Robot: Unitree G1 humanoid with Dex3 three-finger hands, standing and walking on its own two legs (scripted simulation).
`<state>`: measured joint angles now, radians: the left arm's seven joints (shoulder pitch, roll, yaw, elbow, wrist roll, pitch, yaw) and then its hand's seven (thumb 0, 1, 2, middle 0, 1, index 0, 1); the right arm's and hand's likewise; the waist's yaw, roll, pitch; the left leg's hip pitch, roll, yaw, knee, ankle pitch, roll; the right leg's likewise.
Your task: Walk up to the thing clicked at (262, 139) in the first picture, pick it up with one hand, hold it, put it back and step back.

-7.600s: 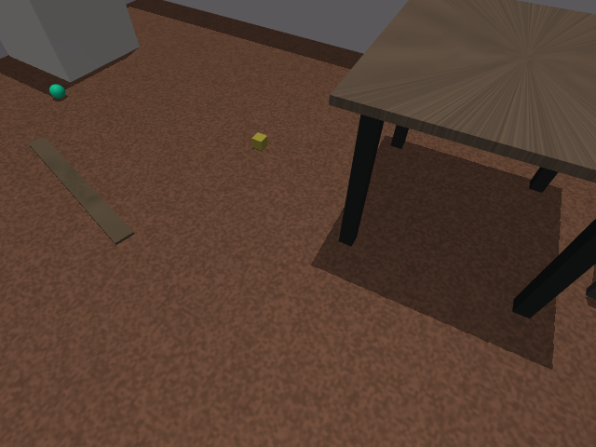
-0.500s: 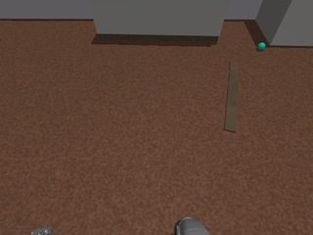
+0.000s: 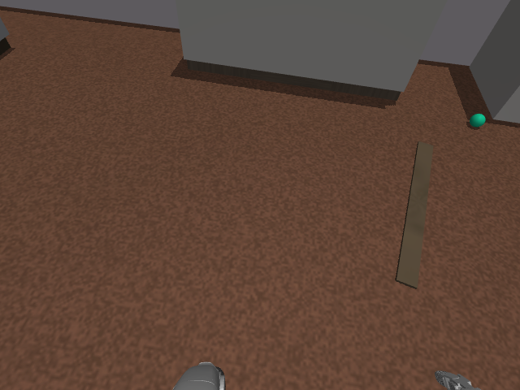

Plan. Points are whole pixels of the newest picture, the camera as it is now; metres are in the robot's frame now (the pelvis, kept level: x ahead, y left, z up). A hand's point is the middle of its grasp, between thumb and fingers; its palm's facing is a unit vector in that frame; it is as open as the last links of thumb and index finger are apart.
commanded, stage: walk up
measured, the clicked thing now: out of the picture +0.36 -1.42 -0.72
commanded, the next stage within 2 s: none
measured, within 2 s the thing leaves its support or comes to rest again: neither
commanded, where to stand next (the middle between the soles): +0.66 +0.00 m, yaw +0 degrees
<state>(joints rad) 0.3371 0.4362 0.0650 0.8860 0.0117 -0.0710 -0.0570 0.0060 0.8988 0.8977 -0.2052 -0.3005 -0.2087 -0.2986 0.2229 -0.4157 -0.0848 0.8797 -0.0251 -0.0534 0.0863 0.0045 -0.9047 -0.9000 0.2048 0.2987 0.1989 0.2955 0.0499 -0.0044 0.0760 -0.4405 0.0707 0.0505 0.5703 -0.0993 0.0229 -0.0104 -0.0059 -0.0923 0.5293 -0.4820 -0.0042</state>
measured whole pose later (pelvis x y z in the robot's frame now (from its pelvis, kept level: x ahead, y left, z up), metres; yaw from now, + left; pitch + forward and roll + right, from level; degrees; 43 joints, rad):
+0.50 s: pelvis +0.21 -0.04 +0.00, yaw -1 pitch -3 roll +0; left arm 0.25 0.40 0.07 0.88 0.02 -0.08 -0.07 0.00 0.90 0.90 -0.20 -0.30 -0.21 -0.30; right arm 0.35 -0.43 -0.07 0.87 0.00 -0.04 0.05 0.01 -0.90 -0.90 0.21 0.30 0.20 0.30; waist -0.01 0.06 0.07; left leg -0.19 0.07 0.03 0.86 -0.49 0.02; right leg -0.38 -0.05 -0.08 0.67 -0.24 -0.02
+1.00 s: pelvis +0.39 +0.03 +0.00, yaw -13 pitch -1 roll -1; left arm 0.44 0.39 0.02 0.87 0.02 -0.02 -0.01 0.01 0.90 0.90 -0.21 -0.30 -0.21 -0.30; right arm 0.10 -0.41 -0.07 0.74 -0.03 -0.04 0.09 0.00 -0.90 -0.90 0.21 0.30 0.20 0.30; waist 0.07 0.01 0.10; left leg -0.37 0.00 0.01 0.61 -0.21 0.02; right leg -0.22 -0.03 0.14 0.75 -0.45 0.00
